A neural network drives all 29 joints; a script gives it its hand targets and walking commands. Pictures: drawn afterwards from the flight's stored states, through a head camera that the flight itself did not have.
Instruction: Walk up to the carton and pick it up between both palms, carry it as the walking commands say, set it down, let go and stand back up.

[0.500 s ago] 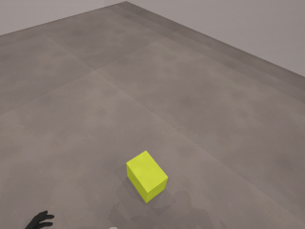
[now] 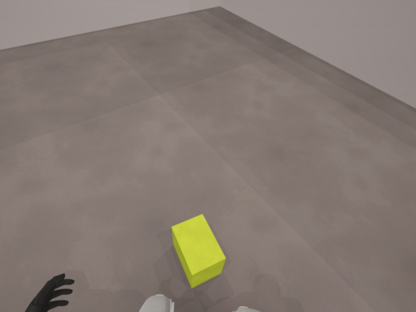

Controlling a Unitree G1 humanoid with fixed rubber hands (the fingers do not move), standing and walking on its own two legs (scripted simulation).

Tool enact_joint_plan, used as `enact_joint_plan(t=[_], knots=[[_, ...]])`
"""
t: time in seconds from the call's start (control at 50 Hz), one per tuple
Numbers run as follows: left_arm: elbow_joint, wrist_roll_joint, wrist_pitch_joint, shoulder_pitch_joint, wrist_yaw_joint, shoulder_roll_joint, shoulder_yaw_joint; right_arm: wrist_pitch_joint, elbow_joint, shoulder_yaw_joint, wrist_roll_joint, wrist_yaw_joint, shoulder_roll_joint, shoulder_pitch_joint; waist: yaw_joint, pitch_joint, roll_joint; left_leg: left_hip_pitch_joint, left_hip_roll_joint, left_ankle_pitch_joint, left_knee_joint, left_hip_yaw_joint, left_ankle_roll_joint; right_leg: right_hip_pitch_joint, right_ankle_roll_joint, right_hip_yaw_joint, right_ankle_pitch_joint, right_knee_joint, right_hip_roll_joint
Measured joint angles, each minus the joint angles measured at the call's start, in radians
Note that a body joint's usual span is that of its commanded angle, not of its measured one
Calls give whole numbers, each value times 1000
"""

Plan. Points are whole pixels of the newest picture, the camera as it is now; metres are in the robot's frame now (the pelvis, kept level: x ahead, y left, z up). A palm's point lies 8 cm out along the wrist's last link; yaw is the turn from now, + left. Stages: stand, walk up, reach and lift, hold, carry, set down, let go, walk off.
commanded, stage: walk up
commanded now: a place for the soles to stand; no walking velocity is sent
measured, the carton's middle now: (197, 250) +0.49 +0.02 -0.61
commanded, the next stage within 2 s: none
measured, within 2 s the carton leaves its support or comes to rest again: neither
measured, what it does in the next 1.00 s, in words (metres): steps to the right, turning left: left foot, then right foot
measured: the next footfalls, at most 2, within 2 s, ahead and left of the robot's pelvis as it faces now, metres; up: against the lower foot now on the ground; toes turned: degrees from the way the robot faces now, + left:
left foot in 0.06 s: +0.10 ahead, +0.14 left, +0.00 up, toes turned +4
right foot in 0.36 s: +0.11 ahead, -0.21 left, +0.00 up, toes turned +5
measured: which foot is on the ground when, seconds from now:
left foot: up 0.00-0.04, down 0.06-0.34, up 0.36-0.54, down 0.56-0.80, up 0.82-1.00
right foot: down 0.00-0.10, up 0.12-0.34, down 0.36-0.58, up 0.60-0.78, down 0.80-1.00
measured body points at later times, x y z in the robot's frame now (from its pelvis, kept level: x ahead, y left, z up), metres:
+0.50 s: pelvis +0.03 -0.12 -0.01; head +0.05 -0.09 +0.43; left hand +0.08 +0.22 -0.12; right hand +0.17 -0.45 -0.08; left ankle +0.05 +0.03 -0.63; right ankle +0.07 -0.22 -0.67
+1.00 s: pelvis +0.07 -0.24 -0.02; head +0.10 -0.22 +0.43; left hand +0.08 +0.11 -0.10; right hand +0.25 -0.54 -0.10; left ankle +0.08 -0.06 -0.65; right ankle +0.12 -0.32 -0.67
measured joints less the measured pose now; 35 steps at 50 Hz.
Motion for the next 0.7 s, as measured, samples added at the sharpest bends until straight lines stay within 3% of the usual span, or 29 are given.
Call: enact_joint_plan(t=[0.06,0.1,0.14,0.18,0.24,0.3,0.34,0.38,0.46,0.5,0.56,0.58,0.62,0.7], knots=[[0,0,3,18,7,-1,15,-2,-1,0,0,0,-1,-11,13,-1,-4,15,0,3,-161,0,1,1,-13,-49,-13,-1,-9],[1,0,14,32,7,-1,14,-14,0,0,0,-1,-2,-12,28,4,-34,31,-9,111,-224,3,-32,0,-15,-47,-20,8,-21],[1,0,26,49,7,-1,9,-22,0,0,0,-9,-6,-9,28,0,-56,40,-13,116,-232,2,-55,-24,11,-5,-46,62,-12],[0,0,31,46,6,-1,9,-22,0,0,0,-15,-6,-7,28,1,-79,50,-13,114,-252,2,-49,-67,37,56,-64,130,-11],[0,0,32,35,-5,2,11,-22,0,0,0,-26,-6,-7,25,0,-110,53,-3,119,-270,-3,-42,-116,43,148,-68,144,-12],[0,0,33,34,-20,4,20,-22,0,0,0,-29,-7,-10,22,0,-127,53,14,107,-253,-20,-55,-116,43,192,-68,144,-14],[0,0,34,44,-26,5,28,-22,0,0,0,-32,-11,-21,23,-2,-128,45,30,83,-220,-32,-61,-85,42,193,-67,119,-17],[1,0,34,54,-22,5,25,-12,3,0,0,-37,-13,-28,21,2,-108,4,34,30,-114,-57,-26,-73,52,156,-78,138,-9],[2,0,34,67,-1,5,10,-3,5,0,0,-39,-14,-50,26,1,-49,-95,-25,6,127,-53,-1,-43,31,55,-86,125,-9],[2,0,31,76,8,5,22,-4,5,0,0,-39,-15,-66,34,-3,-41,-91,-35,5,97,-34,-1,-35,17,31,-82,106,-8],[2,0,28,76,13,4,24,-16,4,0,0,-39,-15,-69,38,-3,-42,-25,-36,29,-142,-20,-2,-35,1,-2,-85,97,-16],[2,0,28,76,14,5,24,-23,5,1,0,-39,-15,-69,40,4,-53,-15,-40,75,-171,-18,-25,-34,-1,-1,-88,102,-22],[2,0,29,75,14,4,14,-34,5,1,0,-39,-16,-60,39,9,-66,-9,-43,95,-174,-18,-58,-46,6,20,-87,130,-22],[2,0,32,54,11,8,15,-34,5,1,0,-48,-16,-33,31,9,-87,9,-34,95,-195,-23,-45,-95,55,123,-92,184,-20]])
